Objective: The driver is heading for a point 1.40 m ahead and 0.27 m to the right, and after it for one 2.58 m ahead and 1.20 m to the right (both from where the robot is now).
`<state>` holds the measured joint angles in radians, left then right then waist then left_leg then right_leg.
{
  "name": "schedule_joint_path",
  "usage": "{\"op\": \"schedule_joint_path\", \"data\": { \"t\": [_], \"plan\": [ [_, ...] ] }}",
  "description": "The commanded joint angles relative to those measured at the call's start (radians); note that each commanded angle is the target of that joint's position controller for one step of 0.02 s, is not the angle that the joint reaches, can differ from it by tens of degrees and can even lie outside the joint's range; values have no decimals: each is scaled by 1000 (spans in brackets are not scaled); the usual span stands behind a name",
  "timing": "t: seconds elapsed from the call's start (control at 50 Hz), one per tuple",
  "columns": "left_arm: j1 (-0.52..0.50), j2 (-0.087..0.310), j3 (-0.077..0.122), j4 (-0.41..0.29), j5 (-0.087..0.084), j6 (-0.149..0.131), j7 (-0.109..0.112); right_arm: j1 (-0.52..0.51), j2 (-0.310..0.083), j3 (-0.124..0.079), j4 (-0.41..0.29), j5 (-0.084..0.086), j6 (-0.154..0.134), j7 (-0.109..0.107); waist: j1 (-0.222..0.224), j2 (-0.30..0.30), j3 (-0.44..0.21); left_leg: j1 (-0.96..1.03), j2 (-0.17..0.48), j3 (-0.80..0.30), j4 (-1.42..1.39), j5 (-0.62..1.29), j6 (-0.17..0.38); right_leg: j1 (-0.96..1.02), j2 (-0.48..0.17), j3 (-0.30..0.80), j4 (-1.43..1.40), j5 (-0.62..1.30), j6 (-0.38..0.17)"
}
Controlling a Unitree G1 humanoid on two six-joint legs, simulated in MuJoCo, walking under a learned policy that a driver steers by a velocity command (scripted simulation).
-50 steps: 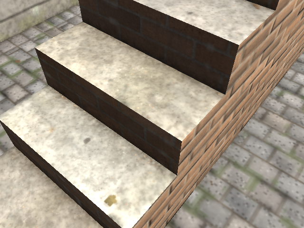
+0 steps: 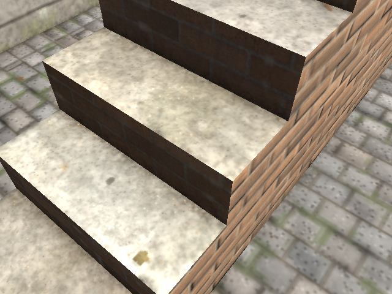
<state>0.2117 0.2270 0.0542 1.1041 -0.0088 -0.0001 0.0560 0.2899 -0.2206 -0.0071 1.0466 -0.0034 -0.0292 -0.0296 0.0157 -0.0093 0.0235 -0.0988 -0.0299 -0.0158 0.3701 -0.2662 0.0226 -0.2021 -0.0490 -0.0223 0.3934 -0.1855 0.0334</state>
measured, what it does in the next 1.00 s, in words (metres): stands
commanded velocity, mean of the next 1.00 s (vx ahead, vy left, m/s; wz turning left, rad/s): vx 0.00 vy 0.00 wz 0.00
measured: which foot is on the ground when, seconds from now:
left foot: down 0.00-1.00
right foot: down 0.00-1.00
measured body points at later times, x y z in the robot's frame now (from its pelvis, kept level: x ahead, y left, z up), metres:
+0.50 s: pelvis +0.00 +0.00 +0.00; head +0.01 +0.00 +0.45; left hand +0.03 +0.26 -0.15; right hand +0.02 -0.25 -0.15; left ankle -0.04 +0.11 -0.74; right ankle +0.01 -0.14 -0.74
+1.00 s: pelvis +0.00 +0.00 +0.00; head +0.01 +0.00 +0.45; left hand +0.02 +0.26 -0.15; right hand +0.01 -0.25 -0.15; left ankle -0.04 +0.11 -0.74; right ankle +0.01 -0.14 -0.74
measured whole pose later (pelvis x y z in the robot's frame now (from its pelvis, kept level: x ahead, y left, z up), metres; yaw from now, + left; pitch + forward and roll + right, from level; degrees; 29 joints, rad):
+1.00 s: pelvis +0.00 +0.00 +0.00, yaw +0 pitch +0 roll +0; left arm 0.22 0.22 0.06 1.10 -0.01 0.00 0.06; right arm 0.30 -0.22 -0.01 1.04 0.00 -0.03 -0.03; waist 0.01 -0.01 0.03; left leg -0.10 -0.03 -0.01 0.37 -0.27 0.02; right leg -0.20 -0.05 -0.01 0.40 -0.18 0.03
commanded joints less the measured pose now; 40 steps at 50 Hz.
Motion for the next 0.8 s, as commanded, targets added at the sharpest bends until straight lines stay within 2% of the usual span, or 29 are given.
{"op": "schedule_joint_path", "data": {
  "t": [0.02,0.8],
  "plan": [
    [34,109,17,-23,0,-6,3,59,-108,-19,-20,0,-6,-3,0,10,12,-84,56,-52,-72,204,4,58,-20,25,-35,145,-33],
    [41,106,19,-21,-1,-7,3,70,-103,-21,-22,2,-9,-1,-1,10,16,-86,57,-51,-72,196,5,56,-19,30,-34,142,-32]
  ]
}}
Keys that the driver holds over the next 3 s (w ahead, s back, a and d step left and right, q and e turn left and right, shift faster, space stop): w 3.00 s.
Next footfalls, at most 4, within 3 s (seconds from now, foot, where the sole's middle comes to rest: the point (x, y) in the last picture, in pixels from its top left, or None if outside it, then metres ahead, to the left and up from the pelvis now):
none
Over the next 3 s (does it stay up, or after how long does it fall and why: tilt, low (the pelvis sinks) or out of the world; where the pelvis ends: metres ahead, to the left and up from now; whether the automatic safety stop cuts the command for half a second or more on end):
stays up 0.00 0.00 0.00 its command is cut before an obstacle from the start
